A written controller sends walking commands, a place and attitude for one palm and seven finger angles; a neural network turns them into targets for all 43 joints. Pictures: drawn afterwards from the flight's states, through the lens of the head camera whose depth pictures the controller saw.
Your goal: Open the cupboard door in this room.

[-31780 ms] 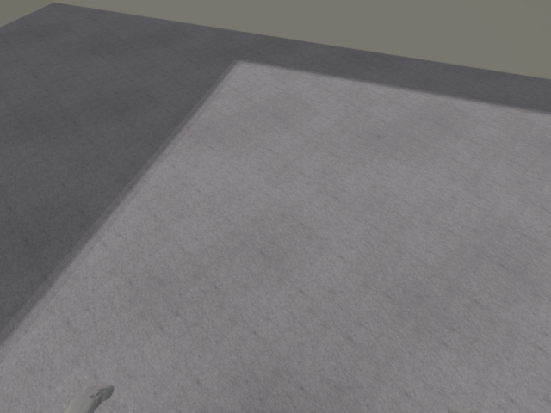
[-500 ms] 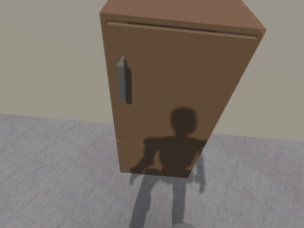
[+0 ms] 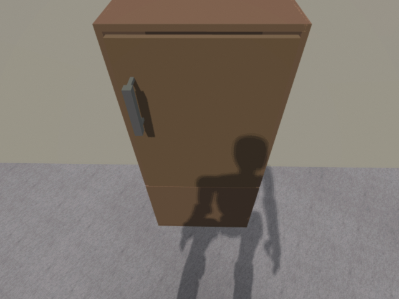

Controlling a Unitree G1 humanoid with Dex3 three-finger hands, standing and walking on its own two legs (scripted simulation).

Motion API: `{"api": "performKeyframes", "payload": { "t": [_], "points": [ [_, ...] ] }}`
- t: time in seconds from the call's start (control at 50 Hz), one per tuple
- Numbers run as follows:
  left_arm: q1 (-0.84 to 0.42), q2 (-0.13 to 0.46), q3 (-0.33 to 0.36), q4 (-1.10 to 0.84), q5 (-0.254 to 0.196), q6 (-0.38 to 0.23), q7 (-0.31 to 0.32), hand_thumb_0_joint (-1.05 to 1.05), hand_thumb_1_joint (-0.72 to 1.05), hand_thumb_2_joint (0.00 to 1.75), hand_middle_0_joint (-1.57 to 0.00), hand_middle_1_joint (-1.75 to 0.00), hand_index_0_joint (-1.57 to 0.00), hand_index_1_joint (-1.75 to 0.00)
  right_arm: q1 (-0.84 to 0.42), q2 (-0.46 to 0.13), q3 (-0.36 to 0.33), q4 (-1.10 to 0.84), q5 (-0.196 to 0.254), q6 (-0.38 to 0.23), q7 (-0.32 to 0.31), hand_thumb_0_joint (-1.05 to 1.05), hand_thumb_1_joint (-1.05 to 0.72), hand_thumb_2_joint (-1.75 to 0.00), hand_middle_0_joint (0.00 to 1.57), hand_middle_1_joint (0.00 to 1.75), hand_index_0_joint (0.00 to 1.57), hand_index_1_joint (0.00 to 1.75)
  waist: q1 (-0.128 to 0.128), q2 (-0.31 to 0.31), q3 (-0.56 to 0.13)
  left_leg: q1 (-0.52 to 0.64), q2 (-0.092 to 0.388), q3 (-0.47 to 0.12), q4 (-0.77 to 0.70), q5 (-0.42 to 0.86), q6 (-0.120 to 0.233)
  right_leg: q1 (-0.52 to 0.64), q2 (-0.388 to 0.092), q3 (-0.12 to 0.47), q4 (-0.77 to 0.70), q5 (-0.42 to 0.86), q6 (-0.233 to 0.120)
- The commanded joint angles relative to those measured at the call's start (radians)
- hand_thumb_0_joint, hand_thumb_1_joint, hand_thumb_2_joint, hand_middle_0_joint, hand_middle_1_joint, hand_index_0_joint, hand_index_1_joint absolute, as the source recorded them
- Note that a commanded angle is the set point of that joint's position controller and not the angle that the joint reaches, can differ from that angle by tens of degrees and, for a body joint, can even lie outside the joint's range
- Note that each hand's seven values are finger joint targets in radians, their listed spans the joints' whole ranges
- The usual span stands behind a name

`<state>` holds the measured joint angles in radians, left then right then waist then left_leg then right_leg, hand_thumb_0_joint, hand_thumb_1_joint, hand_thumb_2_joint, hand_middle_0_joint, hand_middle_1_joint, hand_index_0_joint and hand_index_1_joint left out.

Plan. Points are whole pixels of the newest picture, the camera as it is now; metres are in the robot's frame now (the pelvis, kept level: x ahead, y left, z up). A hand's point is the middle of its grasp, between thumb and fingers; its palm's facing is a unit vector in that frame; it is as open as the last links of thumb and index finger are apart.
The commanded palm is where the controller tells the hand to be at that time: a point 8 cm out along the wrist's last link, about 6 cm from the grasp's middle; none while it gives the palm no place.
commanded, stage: come to a stop and stand still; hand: left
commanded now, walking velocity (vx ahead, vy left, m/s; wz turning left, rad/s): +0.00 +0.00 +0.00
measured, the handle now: (135, 107) +0.56 +0.18 +0.08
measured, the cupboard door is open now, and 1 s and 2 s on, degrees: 0 0 0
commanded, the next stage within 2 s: look again from close up in 0.20 s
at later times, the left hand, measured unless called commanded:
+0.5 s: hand out of the picture -0.04 +0.16 -0.18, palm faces +0.04 -0.99 -0.16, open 7.4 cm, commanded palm none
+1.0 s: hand out of the picture -0.06 +0.22 -0.18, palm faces +0.02 -0.98 -0.19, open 7.4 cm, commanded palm none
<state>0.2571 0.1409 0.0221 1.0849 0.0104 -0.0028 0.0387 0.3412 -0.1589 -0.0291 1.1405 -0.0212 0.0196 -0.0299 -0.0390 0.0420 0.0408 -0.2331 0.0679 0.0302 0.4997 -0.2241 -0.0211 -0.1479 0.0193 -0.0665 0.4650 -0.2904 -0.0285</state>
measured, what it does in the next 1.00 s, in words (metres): shifts its weight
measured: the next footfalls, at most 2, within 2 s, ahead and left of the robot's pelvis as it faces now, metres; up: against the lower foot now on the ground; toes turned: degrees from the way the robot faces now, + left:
none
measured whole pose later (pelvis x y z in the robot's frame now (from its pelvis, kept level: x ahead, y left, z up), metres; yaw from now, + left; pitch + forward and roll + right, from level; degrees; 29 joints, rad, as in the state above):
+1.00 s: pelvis -0.03 +0.04 +0.00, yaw +0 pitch -1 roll +0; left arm 0.37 0.18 0.00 1.07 0.03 0.01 0.03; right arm 0.31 -0.16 0.00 1.06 -0.02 0.00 -0.01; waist 0.00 -0.02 -0.01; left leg -0.27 -0.02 0.06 0.48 -0.20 0.05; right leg -0.23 -0.05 -0.03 0.50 -0.29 0.01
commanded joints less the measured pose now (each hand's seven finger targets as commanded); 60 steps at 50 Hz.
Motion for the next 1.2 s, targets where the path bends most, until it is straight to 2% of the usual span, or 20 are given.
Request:
{"api": "performKeyframes", "payload": {
  "t": [0.0,0.04,0.26,0.28,0.3,0.32,0.38,0.42,0.48,0.56,0.86,0.94,1.0,1.04,1.06,1.08,1.1,1.12,1.14,1.18],
  "points": [
    [0.063,0.077,0.005,-0.017,-0.007,-0.011,-0.002,0.0,0.9,0.9,-0.2,-0.3,-0.2,-0.3,0.047,-0.046,0.001,-0.004,0.005,-0.025,-0.009,0.0,-0.9,-0.9,0.2,0.3,0.2,0.3,0.025,-0.071,0.052,0.036,0.055,-0.033,-0.096,0.167,0.011,-0.047,-0.119,0.108,-0.135,0.221,-0.015],
    [0.068,0.089,0.006,-0.003,-0.008,-0.007,-0.003,0.0,0.9,0.9,-0.2,-0.3,-0.2,-0.3,0.022,-0.042,0.005,0.0,0.007,-0.024,-0.009,0.0,-0.9,-0.9,0.2,0.3,0.2,0.3,0.032,-0.01,0.062,0.034,0.047,-0.032,-0.113,0.153,0.009,-0.038,-0.125,0.114,-0.131,0.216,-0.01],
    [0.097,0.074,0.001,0.008,-0.001,-0.013,0.002,0.0,0.9,0.9,-0.2,-0.3,-0.2,-0.3,-0.014,-0.042,0.004,0.003,0.009,-0.018,-0.008,0.0,-0.9,-0.9,0.2,0.3,0.2,0.3,0.028,-0.067,0.06,0.074,0.038,-0.025,-0.127,0.097,0.009,-0.065,-0.127,0.127,-0.185,0.13,-0.006],
    [0.205,0.118,0.006,0.041,0.016,-0.051,0.04,0.0,0.9,0.9,-0.2,-0.3,-0.2,-0.3,-0.134,-0.078,0.006,-0.078,0.015,-0.043,0.002,0.0,-0.9,-0.9,0.2,0.3,0.2,0.3,0.094,-0.166,0.063,-0.054,0.019,0.008,0.134,0.023,-0.01,-0.034,-0.208,0.228,-0.155,0.749,0.068],
    [0.168,0.149,0.009,0.016,0.015,-0.065,0.04,0.0,0.9,0.9,-0.2,-0.3,-0.2,-0.3,-0.102,-0.045,0.014,-0.132,0.015,-0.041,0.006,0.0,-0.9,-0.9,0.2,0.3,0.2,0.3,0.028,-0.119,0.034,-0.079,-0.005,-0.011,0.119,-0.087,0.003,0.046,-0.273,0.19,-0.087,1.047,0.028],
    [0.166,0.14,0.01,-0.009,0.014,-0.064,0.034,0.0,0.9,0.9,-0.2,-0.3,-0.2,-0.3,-0.033,-0.01,0.009,-0.115,0.011,-0.047,0.003,0.0,-0.9,-0.9,0.2,0.3,0.2,0.3,0.02,-0.111,-0.075,-0.034,-0.013,0.003,0.082,-0.082,0.023,0.098,-0.258,0.162,-0.022,1.057,-0.003],
    [0.137,0.101,-0.004,-0.026,0.005,-0.051,0.024,0.0,0.9,0.9,-0.2,-0.3,-0.2,-0.3,-0.007,-0.044,0.005,-0.108,0.014,-0.049,0.001,0.0,-0.9,-0.9,0.2,0.3,0.2,0.3,0.018,-0.158,-0.133,0.044,-0.005,-0.025,-0.006,0.051,0.026,0.045,-0.177,0.117,-0.019,0.553,-0.027],
    [0.115,0.076,-0.005,-0.038,0.009,-0.036,0.022,0.0,0.9,0.9,-0.2,-0.3,-0.2,-0.3,-0.004,-0.073,0.004,-0.115,0.006,-0.052,0.0,0.0,-0.9,-0.9,0.2,0.3,0.2,0.3,0.023,-0.071,-0.02,0.017,0.044,-0.059,-0.041,0.122,0.042,-0.07,-0.125,0.098,-0.044,0.209,-0.016],
    [0.125,0.09,-0.008,-0.041,0.011,-0.02,0.01,0.0,0.9,0.9,-0.2,-0.3,-0.2,-0.3,-0.046,-0.079,0.007,-0.138,0.005,-0.042,0.003,0.0,-0.9,-0.9,0.2,0.3,0.2,0.3,0.039,0.033,0.097,-0.081,0.029,-0.097,-0.114,-0.066,0.049,-0.136,-0.1,0.117,-0.079,-0.053,-0.015],
    [0.134,0.097,-0.007,-0.054,0.016,-0.011,0.003,0.0,0.9,0.9,-0.2,-0.3,-0.2,-0.3,-0.037,-0.106,0.001,-0.157,0.002,-0.041,0.006,0.0,-0.9,-0.9,0.2,0.3,0.2,0.3,0.041,-0.015,0.094,-0.129,0.03,-0.136,-0.175,-0.219,0.059,-0.127,-0.089,0.101,-0.066,-0.098,-0.007],
    [0.156,0.104,-0.014,-0.056,0.014,-0.01,-0.009,0.0,0.9,0.9,-0.2,-0.3,-0.2,-0.3,-0.027,-0.129,0.001,-0.14,0.004,-0.046,0.01,0.0,-0.9,-0.9,0.2,0.3,0.2,0.3,0.048,-0.037,0.021,-0.109,0.044,-0.16,-0.229,-0.258,0.069,-0.09,-0.099,0.083,-0.057,-0.051,0.004],
    [0.175,0.092,-0.009,-0.053,0.023,0.002,-0.018,0.0,0.9,0.9,-0.2,-0.3,-0.2,-0.3,-0.015,-0.157,-0.013,-0.129,-0.002,-0.033,0.006,0.0,-0.9,-0.9,0.2,0.3,0.2,0.3,0.043,0.004,0.033,-0.115,0.096,-0.216,-0.279,-0.43,0.094,-0.127,-0.055,0.029,0.018,-0.129,0.005],
    [0.188,0.083,-0.005,-0.05,0.026,0.003,-0.027,0.0,0.9,0.9,-0.2,-0.3,-0.2,-0.3,-0.015,-0.16,-0.018,-0.129,-0.002,-0.034,0.001,0.0,-0.9,-0.9,0.2,0.3,0.2,0.3,0.049,0.002,0.051,-0.116,0.116,-0.227,-0.265,-0.399,0.114,-0.139,-0.05,0.03,0.024,-0.087,-0.002],
    [0.193,0.074,-0.004,-0.05,0.024,0.0,-0.029,0.0,0.9,0.9,-0.2,-0.3,-0.2,-0.3,-0.013,-0.15,-0.017,-0.126,-0.002,-0.036,0.0,0.0,-0.9,-0.9,0.2,0.3,0.2,0.3,0.05,0.004,0.067,-0.13,0.105,-0.196,-0.237,-0.361,0.11,-0.134,-0.057,0.047,0.007,-0.072,-0.005],
    [0.234,0.117,-0.017,-0.006,0.036,-0.001,0.013,0.0,0.9,0.9,-0.2,-0.3,-0.2,-0.3,-0.105,-0.203,-0.018,-0.173,0.003,-0.02,0.005,0.0,-0.9,-0.9,0.2,0.3,0.2,0.3,0.083,-0.006,0.141,-0.195,0.038,0.005,-0.059,-0.247,0.044,-0.144,-0.073,0.034,-0.019,-0.018,0.005],
    [0.192,0.164,-0.012,-0.065,0.025,-0.006,0.008,0.0,0.9,0.9,-0.2,-0.3,-0.2,-0.3,-0.106,-0.092,0.001,-0.213,-0.003,-0.014,0.027,0.0,-0.9,-0.9,0.2,0.3,0.2,0.3,0.068,-0.065,0.097,-0.191,-0.047,0.017,0.064,-0.316,0.029,-0.227,-0.126,0.177,-0.129,-0.352,-0.032],
    [0.158,0.192,0.002,-0.08,0.019,-0.022,0.002,0.0,0.9,0.9,-0.2,-0.3,-0.2,-0.3,-0.086,-0.071,0.006,-0.214,-0.014,-0.015,0.035,0.0,-0.9,-0.9,0.2,0.3,0.2,0.3,0.032,-0.022,0.075,-0.107,-0.067,0.035,0.145,-0.221,0.029,-0.323,-0.196,0.275,-0.189,-0.45,-0.074],
    [0.107,0.202,0.007,-0.084,0.014,-0.028,0.001,0.0,0.9,0.9,-0.2,-0.3,-0.2,-0.3,-0.023,-0.054,0.008,-0.202,-0.008,-0.02,0.032,0.0,-0.9,-0.9,0.2,0.3,0.2,0.3,-0.014,-0.015,0.051,-0.026,-0.047,0.02,0.136,-0.157,0.031,-0.371,-0.211,0.244,-0.191,-0.438,-0.078],
    [0.089,0.178,0.003,-0.088,0.011,-0.032,0.001,0.0,0.9,0.9,-0.2,-0.3,-0.2,-0.3,0.017,-0.052,0.01,-0.189,-0.006,-0.027,0.031,0.0,-0.9,-0.9,0.2,0.3,0.2,0.3,-0.026,-0.018,0.038,0.015,-0.037,-0.006,0.09,-0.112,0.035,-0.376,-0.169,0.2,-0.136,-0.35,-0.064],
    [0.109,0.118,-0.007,-0.074,0.009,-0.036,0.001,0.0,0.9,0.9,-0.2,-0.3,-0.2,-0.3,0.043,-0.086,0.012,-0.181,-0.001,-0.049,0.022,0.0,-0.9,-0.9,0.2,0.3,0.2,0.3,-0.005,0.046,0.007,-0.024,0.035,-0.113,-0.042,-0.059,0.064,-0.264,-0.08,0.109,0.001,-0.174,-0.033]
  ]
}}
